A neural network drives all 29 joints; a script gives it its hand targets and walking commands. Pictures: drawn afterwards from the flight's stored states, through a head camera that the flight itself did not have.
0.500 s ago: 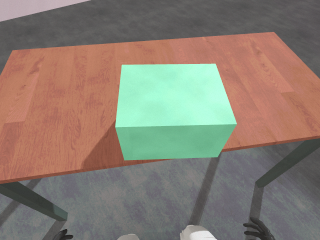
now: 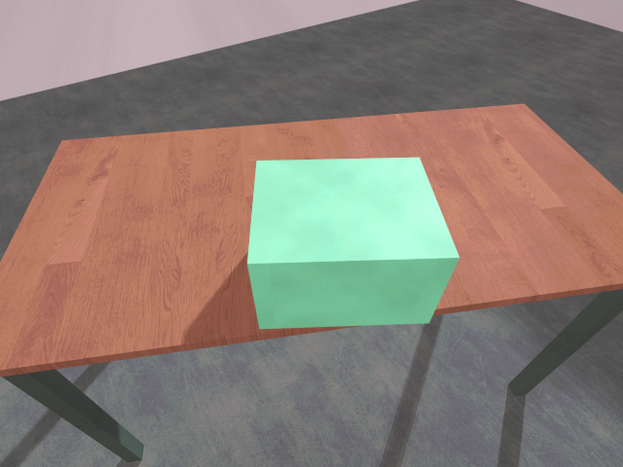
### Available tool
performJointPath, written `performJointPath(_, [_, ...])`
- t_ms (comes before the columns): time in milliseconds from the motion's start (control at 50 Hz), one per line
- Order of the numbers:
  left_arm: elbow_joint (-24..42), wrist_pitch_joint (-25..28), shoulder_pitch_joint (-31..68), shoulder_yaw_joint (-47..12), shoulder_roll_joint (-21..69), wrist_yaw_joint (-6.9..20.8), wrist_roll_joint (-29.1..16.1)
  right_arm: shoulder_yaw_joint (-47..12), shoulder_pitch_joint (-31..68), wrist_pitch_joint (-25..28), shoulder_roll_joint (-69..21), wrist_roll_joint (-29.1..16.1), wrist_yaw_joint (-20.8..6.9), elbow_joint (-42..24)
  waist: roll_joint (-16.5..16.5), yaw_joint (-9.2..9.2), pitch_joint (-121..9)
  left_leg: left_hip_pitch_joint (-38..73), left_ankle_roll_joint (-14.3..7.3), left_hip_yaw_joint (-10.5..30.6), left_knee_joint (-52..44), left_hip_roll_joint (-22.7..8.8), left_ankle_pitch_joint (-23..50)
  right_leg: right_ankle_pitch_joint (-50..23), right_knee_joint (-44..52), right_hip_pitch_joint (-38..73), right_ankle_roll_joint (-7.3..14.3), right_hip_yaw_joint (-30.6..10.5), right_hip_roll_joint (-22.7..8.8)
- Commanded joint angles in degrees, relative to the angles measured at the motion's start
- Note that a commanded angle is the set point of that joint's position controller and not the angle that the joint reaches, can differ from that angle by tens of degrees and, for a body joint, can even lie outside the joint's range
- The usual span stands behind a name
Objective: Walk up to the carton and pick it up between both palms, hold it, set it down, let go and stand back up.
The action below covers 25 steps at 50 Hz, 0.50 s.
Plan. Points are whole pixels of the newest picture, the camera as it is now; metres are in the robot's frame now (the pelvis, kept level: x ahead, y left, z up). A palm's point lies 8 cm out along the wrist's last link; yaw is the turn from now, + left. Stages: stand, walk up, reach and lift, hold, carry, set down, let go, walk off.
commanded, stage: walk up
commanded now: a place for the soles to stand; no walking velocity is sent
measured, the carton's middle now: (341, 240) +0.47 -0.04 +0.00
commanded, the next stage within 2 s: reach and lift in 0.72 s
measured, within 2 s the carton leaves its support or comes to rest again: neither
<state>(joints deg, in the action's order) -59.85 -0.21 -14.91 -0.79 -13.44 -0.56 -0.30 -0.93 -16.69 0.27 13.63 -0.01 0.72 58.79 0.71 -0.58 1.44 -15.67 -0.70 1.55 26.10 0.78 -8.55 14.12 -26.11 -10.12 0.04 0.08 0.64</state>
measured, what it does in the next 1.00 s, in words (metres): stands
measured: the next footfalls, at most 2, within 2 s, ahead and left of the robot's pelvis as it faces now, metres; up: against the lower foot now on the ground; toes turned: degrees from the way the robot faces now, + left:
none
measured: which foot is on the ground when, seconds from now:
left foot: down 0.00-1.00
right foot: down 0.00-1.00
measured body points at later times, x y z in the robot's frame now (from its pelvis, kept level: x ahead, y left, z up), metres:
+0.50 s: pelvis +0.01 +0.00 +0.00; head +0.02 +0.00 +0.45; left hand +0.02 +0.25 -0.16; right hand +0.06 -0.25 -0.15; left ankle +0.06 +0.11 -0.74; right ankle +0.00 -0.12 -0.74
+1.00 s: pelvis +0.00 -0.02 -0.02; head +0.04 +0.00 +0.43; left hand +0.19 +0.23 -0.12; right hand +0.21 -0.26 -0.11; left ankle +0.06 +0.11 -0.74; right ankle +0.00 -0.12 -0.74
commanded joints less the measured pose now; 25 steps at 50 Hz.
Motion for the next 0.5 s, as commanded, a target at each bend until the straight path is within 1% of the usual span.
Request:
performJointPath(0, [0.55, 0.61, -1.88, 0.79, -6.93, -0.47, 0.05, 1.33, -0.11, 0.9, 7.28, 0.08, 0.42, -2.0, -2.75, 0.45, 2.31, -0.05, -2.76, 9.54, -8.52, -6.55, -10.91, 6.43, 6.63, -4.34, 2.32, -6.14, -4.86])
performJointPath(200, [-1.47, 0.53, -1.56, 0.05, -7.7, -0.79, -0.01, 0.73, -0.41, 0.95, 7.28, 0.15, 0.86, -0.56, -1.22, -0.04, 1.85, 1.41, -2.59, 9.05, -6.09, -5.8, -4.49, 3.16, 7.29, -4.03, 2.37, -5.61, -5.6])
performJointPath(360, [-2.29, 0.44, -1.36, -0.18, -7.77, -0.92, -0.04, 0.26, 0.41, 1.13, 7.09, 0.18, 1.2, 0.06, -1.03, 0.14, 1.33, 1.76, -2.63, 9.09, -4.69, -5.52, 0.42, -0.02, 7.11, -2.6, 2.39, -4.95, -6.12])
performJointPath(380, [-2.41, 0.34, -1.49, -0.1, -7.72, -0.94, -0.08, 0.01, 1.27, 1.1, 6.96, -0.02, 1.22, 0.09, -2.73, -0.13, 2.97, 0.52, -2.07, 8.42, -4.48, -6.0, 0.36, -0.51, 6.6, -2.59, 2.67, -4.57, -5.99])
performJointPath(480, [-2.26, 0.2, -1.2, 0.1, -7.71, -0.9, 0.0, -0.26, 1.85, 1.11, 7.28, -0.07, 1.45, 0.26, -1.76, 0.03, 1.05, -0.12, -1.91, 8.67, -3.85, -5.82, 1.19, -1.44, 6.19, -0.23, 2.79, -4.22, -6.05])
